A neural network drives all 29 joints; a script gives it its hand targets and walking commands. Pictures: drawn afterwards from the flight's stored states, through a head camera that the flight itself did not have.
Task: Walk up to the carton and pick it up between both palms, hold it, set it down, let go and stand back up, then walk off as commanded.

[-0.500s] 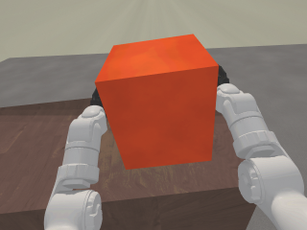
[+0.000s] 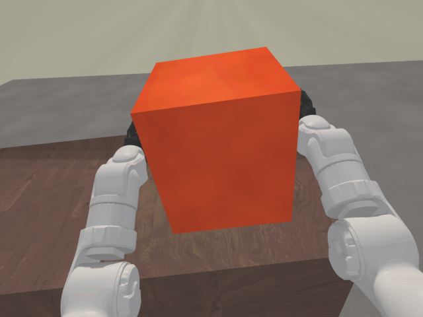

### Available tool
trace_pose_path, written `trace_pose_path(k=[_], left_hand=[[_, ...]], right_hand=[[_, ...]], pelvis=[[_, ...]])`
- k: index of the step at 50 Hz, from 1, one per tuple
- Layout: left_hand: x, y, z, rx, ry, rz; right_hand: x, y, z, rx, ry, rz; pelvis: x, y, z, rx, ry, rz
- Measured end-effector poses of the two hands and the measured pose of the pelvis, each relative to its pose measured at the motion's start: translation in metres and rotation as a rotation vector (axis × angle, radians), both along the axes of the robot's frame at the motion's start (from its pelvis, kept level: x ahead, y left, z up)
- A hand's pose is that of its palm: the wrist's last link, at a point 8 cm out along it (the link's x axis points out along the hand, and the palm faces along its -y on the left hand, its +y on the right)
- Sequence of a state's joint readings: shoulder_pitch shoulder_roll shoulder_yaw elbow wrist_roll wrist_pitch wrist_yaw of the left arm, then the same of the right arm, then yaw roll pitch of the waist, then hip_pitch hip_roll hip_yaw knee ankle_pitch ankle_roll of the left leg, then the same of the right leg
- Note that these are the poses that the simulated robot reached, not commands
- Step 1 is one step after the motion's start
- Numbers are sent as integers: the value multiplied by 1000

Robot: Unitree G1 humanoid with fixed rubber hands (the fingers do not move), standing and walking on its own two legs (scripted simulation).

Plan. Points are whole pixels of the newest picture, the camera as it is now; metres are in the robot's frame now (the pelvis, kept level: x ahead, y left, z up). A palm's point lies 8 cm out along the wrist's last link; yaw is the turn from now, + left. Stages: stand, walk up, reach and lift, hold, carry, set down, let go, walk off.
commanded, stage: hold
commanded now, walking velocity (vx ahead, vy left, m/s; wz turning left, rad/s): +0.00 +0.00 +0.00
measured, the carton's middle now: (220, 138) +0.42 -0.01 +0.21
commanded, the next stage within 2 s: set down in 0.02 s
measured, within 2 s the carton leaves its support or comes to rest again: neither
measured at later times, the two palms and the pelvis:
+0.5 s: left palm (144, 155) +0.43 +0.15 +0.17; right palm (294, 140) +0.43 -0.17 +0.17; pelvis +0.04 +0.00 +0.01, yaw +0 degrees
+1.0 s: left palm (141, 166) +0.42 +0.16 +0.15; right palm (289, 145) +0.43 -0.16 +0.17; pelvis +0.04 +0.01 +0.01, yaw +0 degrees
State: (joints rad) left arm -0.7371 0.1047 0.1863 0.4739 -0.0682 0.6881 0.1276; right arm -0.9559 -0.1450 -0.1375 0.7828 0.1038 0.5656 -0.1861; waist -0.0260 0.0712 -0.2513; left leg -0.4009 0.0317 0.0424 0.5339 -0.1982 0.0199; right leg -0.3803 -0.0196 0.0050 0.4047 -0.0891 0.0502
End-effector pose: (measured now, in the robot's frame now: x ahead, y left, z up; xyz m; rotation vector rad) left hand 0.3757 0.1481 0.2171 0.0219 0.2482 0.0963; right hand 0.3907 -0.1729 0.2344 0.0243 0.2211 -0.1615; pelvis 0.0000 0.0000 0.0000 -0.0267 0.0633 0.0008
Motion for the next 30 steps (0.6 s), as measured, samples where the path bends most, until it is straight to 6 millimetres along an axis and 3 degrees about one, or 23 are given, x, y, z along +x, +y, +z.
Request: trace_pose_path(k=[6, 22, 30], left_hand=[[5, 0, -6, 1, 9, -10], [51, 0, -38, -11, 22, -17], [53, 7, -49, -37, 5, -21]], right_hand=[[3, 0, -5, 0, 6, -3], [40, -1, -52, -22, 14, -16], [36, 6, -72, -38, -6, -23]], pelvis=[[1, 0, 0, 0, 4, 0], [29, 0, 7, -1, 41, 0], [45, 7, 9, -11, 31, 1]])
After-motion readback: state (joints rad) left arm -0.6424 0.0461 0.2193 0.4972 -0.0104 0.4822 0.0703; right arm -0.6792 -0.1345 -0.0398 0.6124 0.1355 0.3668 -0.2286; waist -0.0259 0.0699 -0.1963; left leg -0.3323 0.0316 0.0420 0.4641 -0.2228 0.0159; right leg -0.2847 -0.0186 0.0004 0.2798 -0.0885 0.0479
